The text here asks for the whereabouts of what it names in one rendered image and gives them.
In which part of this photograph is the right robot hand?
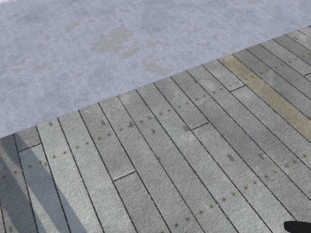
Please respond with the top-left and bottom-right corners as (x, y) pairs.
(284, 220), (311, 233)

